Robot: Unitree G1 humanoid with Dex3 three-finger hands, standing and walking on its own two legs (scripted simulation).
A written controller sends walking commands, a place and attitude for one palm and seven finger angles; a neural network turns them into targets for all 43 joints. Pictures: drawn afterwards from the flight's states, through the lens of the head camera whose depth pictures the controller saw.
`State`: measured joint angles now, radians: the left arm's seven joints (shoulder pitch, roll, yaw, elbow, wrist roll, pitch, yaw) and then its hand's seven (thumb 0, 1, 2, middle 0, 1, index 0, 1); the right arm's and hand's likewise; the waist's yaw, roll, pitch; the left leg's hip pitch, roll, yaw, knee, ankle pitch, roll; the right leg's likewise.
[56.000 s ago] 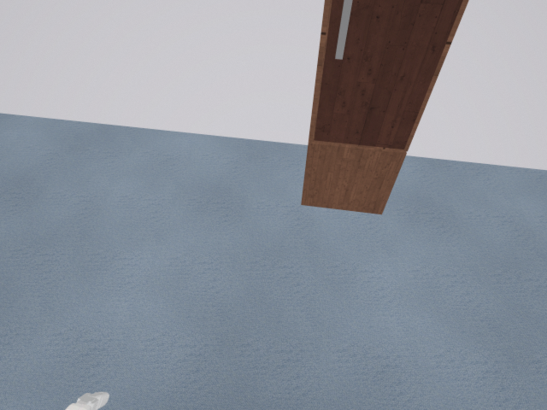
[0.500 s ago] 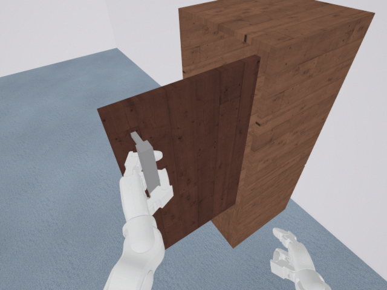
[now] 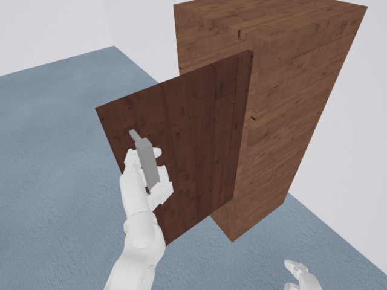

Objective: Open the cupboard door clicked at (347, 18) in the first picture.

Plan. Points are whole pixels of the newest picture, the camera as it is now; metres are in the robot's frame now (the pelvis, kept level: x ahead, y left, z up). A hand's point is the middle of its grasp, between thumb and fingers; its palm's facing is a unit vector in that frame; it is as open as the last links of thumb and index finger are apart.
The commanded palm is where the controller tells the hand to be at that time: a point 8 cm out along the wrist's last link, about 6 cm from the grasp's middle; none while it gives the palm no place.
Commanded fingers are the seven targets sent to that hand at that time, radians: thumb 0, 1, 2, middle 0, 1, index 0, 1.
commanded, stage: open thumb and fingers to let go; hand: left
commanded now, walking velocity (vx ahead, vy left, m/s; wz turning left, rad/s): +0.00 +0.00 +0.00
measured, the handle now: (146, 168) +0.32 +0.12 +0.11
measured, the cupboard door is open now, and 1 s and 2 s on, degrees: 92 91 94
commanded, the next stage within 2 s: slide the hand sideways off the handle in 0.78 s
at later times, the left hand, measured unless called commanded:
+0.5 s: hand (157, 184) +0.28 +0.09 +0.12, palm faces +0.33 -0.94 +0.01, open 12.6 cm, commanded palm +0.23 +0.13 +0.11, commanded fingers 0.00 -0.50 0.30 -0.25 -0.90 -0.25 -0.90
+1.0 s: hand (158, 191) +0.27 +0.09 +0.11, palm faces +0.13 -0.99 -0.05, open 15.5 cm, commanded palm +0.23 +0.12 +0.11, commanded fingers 0.00 -0.50 0.30 -0.15 -0.30 -0.15 -0.30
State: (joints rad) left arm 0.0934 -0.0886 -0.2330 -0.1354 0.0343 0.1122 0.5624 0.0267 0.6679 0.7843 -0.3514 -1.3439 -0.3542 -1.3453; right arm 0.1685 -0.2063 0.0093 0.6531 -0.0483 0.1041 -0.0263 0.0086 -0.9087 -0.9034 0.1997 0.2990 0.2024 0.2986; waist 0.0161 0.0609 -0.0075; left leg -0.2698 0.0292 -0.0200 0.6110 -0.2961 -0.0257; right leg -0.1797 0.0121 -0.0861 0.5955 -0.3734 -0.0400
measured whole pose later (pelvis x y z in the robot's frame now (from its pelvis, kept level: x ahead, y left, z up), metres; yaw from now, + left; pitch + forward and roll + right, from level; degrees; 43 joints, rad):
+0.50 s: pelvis -0.01 +0.02 +0.00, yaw -1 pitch -3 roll -1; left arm 0.05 -0.08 -0.28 -0.13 0.04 0.16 0.57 0.00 -0.31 0.38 -0.32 -1.20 -0.35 -1.19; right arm 0.09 -0.15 0.04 0.62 -0.04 0.13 0.01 0.01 -0.91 -0.90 0.20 0.30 0.20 0.30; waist 0.03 0.04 -0.02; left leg -0.29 0.02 0.00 0.64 -0.30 0.00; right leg -0.19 0.00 -0.06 0.60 -0.36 -0.01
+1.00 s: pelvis -0.02 +0.02 +0.00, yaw +0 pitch -3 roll +0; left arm 0.05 0.00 -0.23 -0.10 0.03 0.08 0.31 -0.01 -0.50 0.30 -0.30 -0.54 -0.25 -0.54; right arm 0.16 -0.18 0.04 0.59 -0.02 0.11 -0.01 0.01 -0.91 -0.90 0.20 0.30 0.20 0.30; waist 0.04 0.04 -0.01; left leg -0.30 0.01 -0.01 0.63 -0.28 0.00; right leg -0.22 -0.01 -0.07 0.62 -0.36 -0.02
